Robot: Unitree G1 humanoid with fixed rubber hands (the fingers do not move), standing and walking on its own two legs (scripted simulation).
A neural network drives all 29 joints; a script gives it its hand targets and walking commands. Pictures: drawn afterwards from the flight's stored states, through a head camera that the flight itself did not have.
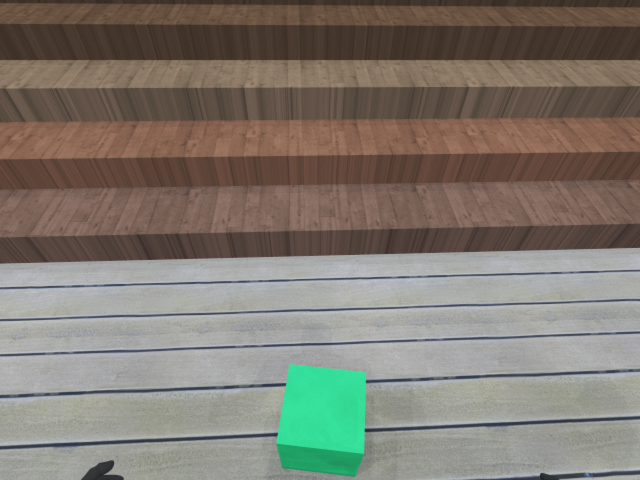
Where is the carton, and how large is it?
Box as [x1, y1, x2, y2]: [276, 364, 365, 476]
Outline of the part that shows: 289,364 276,442 282,467 354,476 363,454 365,372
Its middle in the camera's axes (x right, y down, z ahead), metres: +0.00 +0.50 +1.07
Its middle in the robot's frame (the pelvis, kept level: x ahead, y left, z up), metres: +0.40 +0.00 -0.66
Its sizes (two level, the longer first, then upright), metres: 0.210 0.200 0.250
